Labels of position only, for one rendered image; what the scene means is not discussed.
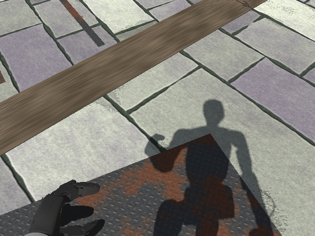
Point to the robot left hand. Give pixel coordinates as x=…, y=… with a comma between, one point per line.
x=52, y=213

